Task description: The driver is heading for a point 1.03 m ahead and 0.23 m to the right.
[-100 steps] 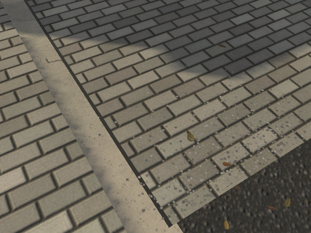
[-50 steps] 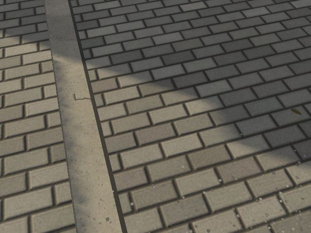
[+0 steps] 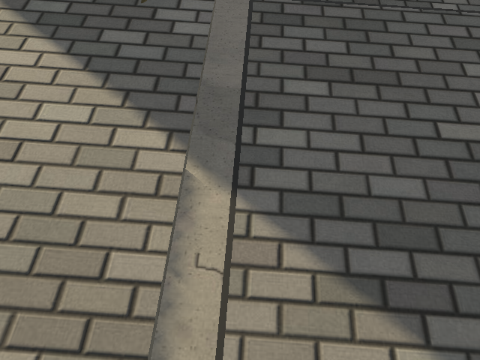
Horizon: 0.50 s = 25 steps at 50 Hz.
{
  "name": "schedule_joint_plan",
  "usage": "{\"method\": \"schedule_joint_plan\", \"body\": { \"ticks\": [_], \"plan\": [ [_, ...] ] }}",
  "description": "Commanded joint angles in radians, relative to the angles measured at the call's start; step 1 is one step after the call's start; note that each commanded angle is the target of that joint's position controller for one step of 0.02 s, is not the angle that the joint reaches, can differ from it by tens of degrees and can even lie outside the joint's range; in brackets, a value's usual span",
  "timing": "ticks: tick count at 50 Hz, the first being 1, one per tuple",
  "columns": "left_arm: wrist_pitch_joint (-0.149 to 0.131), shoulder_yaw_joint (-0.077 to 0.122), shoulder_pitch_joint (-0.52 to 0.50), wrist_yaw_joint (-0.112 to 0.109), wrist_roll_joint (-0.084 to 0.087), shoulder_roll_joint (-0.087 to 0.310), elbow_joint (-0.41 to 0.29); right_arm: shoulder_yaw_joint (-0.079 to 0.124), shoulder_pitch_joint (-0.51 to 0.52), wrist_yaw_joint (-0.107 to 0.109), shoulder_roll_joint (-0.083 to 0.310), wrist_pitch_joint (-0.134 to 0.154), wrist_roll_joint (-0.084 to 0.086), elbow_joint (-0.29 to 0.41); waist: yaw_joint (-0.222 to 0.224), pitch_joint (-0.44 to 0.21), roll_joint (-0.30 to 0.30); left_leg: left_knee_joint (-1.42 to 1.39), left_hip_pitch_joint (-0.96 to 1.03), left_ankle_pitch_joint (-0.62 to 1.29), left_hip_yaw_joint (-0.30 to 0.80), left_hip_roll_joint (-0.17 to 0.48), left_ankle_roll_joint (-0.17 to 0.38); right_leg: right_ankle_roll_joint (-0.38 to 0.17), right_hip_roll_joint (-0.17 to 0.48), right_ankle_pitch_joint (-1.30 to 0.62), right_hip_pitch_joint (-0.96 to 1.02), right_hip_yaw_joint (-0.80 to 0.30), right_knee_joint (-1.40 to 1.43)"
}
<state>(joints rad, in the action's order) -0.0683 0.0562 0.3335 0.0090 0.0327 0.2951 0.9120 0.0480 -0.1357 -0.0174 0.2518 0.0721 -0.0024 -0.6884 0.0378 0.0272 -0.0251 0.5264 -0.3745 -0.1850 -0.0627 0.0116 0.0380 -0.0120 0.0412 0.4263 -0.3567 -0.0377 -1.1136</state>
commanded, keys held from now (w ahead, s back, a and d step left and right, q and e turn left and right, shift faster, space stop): w+e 0.62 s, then w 0.04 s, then w+q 0.34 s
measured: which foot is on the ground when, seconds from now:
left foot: down 0.00-0.44, up 0.46-0.92, down 0.94-1.00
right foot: up 0.00-0.40, down 0.42-0.94, up 0.96-1.00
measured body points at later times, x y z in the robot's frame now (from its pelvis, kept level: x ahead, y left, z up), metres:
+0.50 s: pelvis +0.26 -0.07 -0.02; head +0.30 -0.09 +0.43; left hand +0.50 +0.14 -0.11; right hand +0.24 -0.36 -0.14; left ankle +0.12 +0.11 -0.64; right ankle +0.33 -0.16 -0.73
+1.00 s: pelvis +0.57 -0.12 -0.01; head +0.60 -0.13 +0.44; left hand +0.71 +0.13 -0.14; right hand +0.65 -0.43 -0.10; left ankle +0.69 -0.08 -0.73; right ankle +0.35 -0.17 -0.68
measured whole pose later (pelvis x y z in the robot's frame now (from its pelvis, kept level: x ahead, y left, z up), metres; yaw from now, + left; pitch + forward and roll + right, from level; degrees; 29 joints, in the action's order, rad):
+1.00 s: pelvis +0.57 -0.12 -0.01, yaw -19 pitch +2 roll +0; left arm -0.05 0.07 0.32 -0.01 -0.01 0.30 0.80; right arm 0.05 -0.12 -0.05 0.29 0.10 0.02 -0.74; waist 0.03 0.02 -0.01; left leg 0.58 -0.49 -0.14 -0.02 -0.05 0.08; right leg -0.03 -0.05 0.50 -0.13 -0.05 -0.87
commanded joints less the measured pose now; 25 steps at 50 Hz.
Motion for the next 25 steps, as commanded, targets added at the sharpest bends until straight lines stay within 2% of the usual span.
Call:
{"method": "schedule_joint_plan", "body": {
  "ticks": [1, 2, 4, 8, 12, 16, 18, 19, 20, 21, 22, 23, 24, 25],
  "plan": [
    [0.000, 0.030, -0.028, -0.007, -0.002, 0.096, -0.079, 0.037, -0.095, 0.002, 0.104, 0.020, -0.009, 0.000, -0.052, -0.057, 0.157, -0.330, 0.286, 0.013, 0.285, 0.264, 0.148, 0.002, 0.100, -0.135, -0.298, -0.061, -0.057],
    [0.013, 0.028, -0.016, -0.008, 0.000, 0.073, -0.075, 0.039, -0.082, 0.003, 0.096, 0.029, -0.011, -0.009, -0.037, -0.047, 0.148, -0.357, 0.250, 0.057, 0.242, 0.257, 0.149, 0.007, 0.103, -0.159, -0.271, -0.061, -0.046],
    [0.031, 0.027, -0.034, -0.009, -0.002, 0.048, -0.086, 0.045, -0.080, 0.008, 0.105, 0.042, -0.015, -0.030, -0.023, -0.019, 0.114, -0.386, 0.226, 0.158, 0.157, 0.258, 0.152, 0.019, 0.101, -0.215, -0.295, -0.071, -0.012],
    [0.034, 0.024, -0.117, 0.002, -0.011, 0.030, -0.122, 0.055, -0.108, 0.027, 0.129, 0.043, -0.019, -0.067, -0.035, 0.014, 0.085, -0.402, 0.263, 0.237, 0.020, 0.245, 0.140, 0.028, 0.088, -0.402, -0.351, -0.076, 0.179],
    [0.031, 0.009, -0.254, 0.028, -0.016, 0.008, -0.176, 0.065, -0.151, 0.041, 0.161, 0.031, -0.006, -0.094, -0.085, 0.062, 0.062, -0.413, 0.302, 0.243, -0.079, 0.250, 0.119, 0.007, 0.072, -0.508, -0.328, 0.006, 0.372],
    [0.032, 0.007, -0.340, 0.052, -0.014, 0.019, -0.240, 0.078, -0.199, 0.042, 0.187, 0.003, 0.016, -0.126, -0.105, 0.082, 0.065, -0.342, 0.444, 0.350, -0.123, 0.288, 0.101, -0.038, 0.052, -0.403, -0.354, 0.062, 0.461],
    [0.035, 0.020, -0.316, 0.058, -0.012, 0.043, -0.257, 0.084, -0.185, 0.045, 0.214, -0.011, 0.024, -0.125, -0.071, 0.041, 0.095, -0.232, 0.483, 0.659, -0.150, 0.291, 0.082, -0.074, -0.002, -0.298, -0.264, 0.120, 0.470],
    [0.038, 0.033, -0.261, 0.057, -0.011, 0.066, -0.254, 0.088, -0.175, 0.048, 0.230, -0.020, 0.028, -0.122, -0.034, -0.004, 0.117, -0.133, 0.491, 0.833, -0.160, 0.288, 0.070, -0.097, -0.041, -0.240, -0.178, 0.151, 0.462],
    [0.040, 0.057, -0.142, 0.053, -0.007, 0.105, -0.231, 0.089, -0.157, 0.050, 0.241, -0.027, 0.032, -0.117, 0.037, -0.069, 0.116, 0.036, 0.460, 0.919, -0.178, 0.266, 0.051, -0.126, -0.087, -0.231, -0.019, 0.170, 0.492],
    [0.045, 0.093, 0.024, 0.038, -0.006, 0.171, -0.190, 0.081, -0.154, 0.052, 0.230, -0.026, 0.032, -0.112, 0.121, -0.155, 0.084, 0.275, 0.321, 0.807, -0.195, 0.224, 0.011, -0.167, -0.111, -0.288, 0.255, 0.132, 0.556],
    [0.054, 0.119, 0.100, 0.014, -0.003, 0.276, -0.171, 0.051, -0.195, 0.049, 0.126, -0.012, -0.008, -0.079, 0.090, -0.224, -0.133, 0.629, -0.034, 0.139, -0.189, 0.123, -0.046, -0.263, 0.106, -0.283, 0.556, -0.243, 0.581],
    [0.034, 0.112, 0.062, 0.022, -0.009, 0.307, -0.211, 0.021, -0.226, 0.037, 0.069, 0.028, -0.003, -0.039, 0.026, -0.382, -0.213, 0.880, -0.311, -0.434, 0.050, -0.067, -0.076, -0.448, 0.297, -0.098, 0.747, -0.812, 0.769],
    [0.020, 0.085, 0.066, 0.030, -0.015, 0.211, -0.211, 0.042, -0.098, 0.023, 0.157, 0.058, 0.037, -0.018, 0.088, -0.332, -0.076, 0.902, -0.421, -0.371, 0.170, -0.007, -0.052, -0.385, 0.282, -0.086, 0.726, -0.744, 0.834],
    [0.009, 0.074, 0.032, 0.029, -0.015, 0.171, -0.206, 0.039, -0.052, 0.019, 0.158, 0.074, 0.051, -0.002, 0.068, -0.205, -0.060, 0.839, -0.447, -0.284, 0.155, 0.035, -0.027, -0.344, 0.245, -0.139, 0.601, -0.589, 0.831]
  ]
}}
